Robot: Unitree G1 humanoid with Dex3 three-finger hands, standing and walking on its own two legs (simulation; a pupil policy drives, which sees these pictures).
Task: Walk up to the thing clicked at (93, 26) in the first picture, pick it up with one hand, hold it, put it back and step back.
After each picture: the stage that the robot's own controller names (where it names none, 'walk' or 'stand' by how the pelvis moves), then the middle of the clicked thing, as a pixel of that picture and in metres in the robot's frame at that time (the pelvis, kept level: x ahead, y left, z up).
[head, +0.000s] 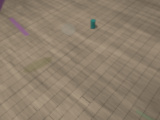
stand; (93, 24) +1.74 -0.10 -0.72
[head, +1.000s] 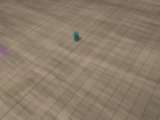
walk; (76, 36) +1.60 +0.21 -0.70
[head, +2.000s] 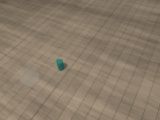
walk; (60, 64) +1.02 +0.34 -0.71
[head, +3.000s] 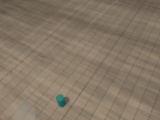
walk; (61, 100) +0.62 +0.28 -0.72
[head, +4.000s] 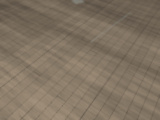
walk; out of the picture +0.44 +0.20 -0.70
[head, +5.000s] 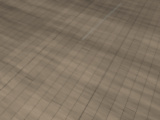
stand; out of the picture +0.37 +0.23 -0.72
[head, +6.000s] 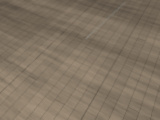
stand; out of the picture +0.37 +0.23 -0.73
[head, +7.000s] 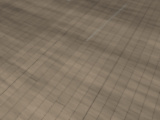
stand; out of the picture +0.37 +0.23 -0.73
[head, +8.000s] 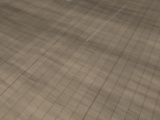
stand; out of the picture +0.36 +0.23 -0.73
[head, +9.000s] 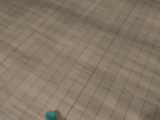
go down; (50, 117) +0.39 +0.23 -0.69
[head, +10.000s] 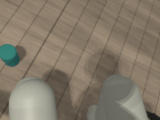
go down; (9, 56) +0.44 +0.28 -0.29
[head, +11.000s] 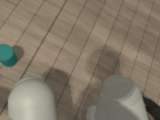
close in; (7, 56) +0.43 +0.29 -0.28
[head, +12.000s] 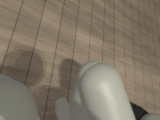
close; out of the picture +0.41 +0.32 -0.22
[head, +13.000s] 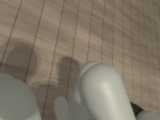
lift; out of the picture +0.40 +0.32 -0.22
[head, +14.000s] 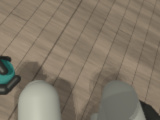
lift; (3, 76) +0.33 +0.28 -0.09
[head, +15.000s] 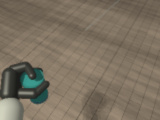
hold; (35, 87) +0.33 +0.18 +0.04
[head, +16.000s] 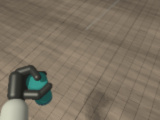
hold; (40, 89) +0.34 +0.17 +0.00
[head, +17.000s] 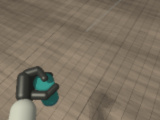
crouch; (47, 90) +0.34 +0.15 +0.00
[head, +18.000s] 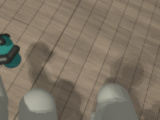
crouch; (7, 53) +0.44 +0.25 -0.11
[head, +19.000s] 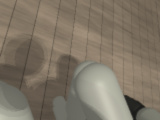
lower; out of the picture +0.40 +0.32 -0.23
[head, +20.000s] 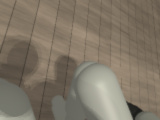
lower; out of the picture +0.40 +0.32 -0.23
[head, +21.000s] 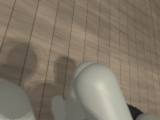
lower; out of the picture +0.40 +0.32 -0.23
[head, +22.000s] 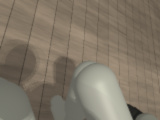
lower; out of the picture +0.40 +0.32 -0.22
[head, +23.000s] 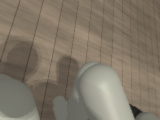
loosen; out of the picture +0.39 +0.31 -0.23
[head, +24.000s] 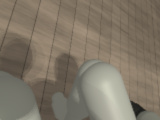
withdraw; out of the picture +0.39 +0.31 -0.23
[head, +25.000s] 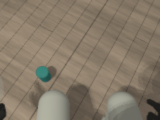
walk; (43, 74) +0.43 +0.24 -0.42
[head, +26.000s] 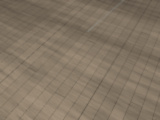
stand; out of the picture +0.36 +0.20 -0.66
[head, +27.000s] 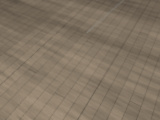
stand; out of the picture +0.37 +0.21 -0.67
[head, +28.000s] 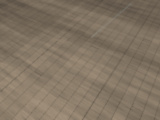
stand; out of the picture +0.37 +0.19 -0.71
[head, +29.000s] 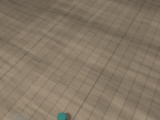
walk; (62, 119) +0.41 +0.18 -0.70
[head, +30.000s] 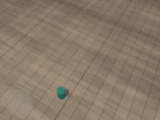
walk; (61, 93) +0.59 +0.14 -0.71
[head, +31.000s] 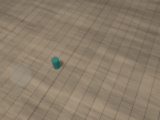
walk; (56, 63) +0.86 +0.29 -0.68
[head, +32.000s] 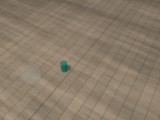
stand; (64, 66) +0.98 +0.22 -0.71
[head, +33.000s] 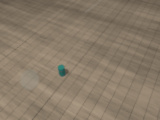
stand; (61, 70) +0.99 +0.26 -0.73
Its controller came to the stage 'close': yes
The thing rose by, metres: 0.70
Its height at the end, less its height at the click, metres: +0.00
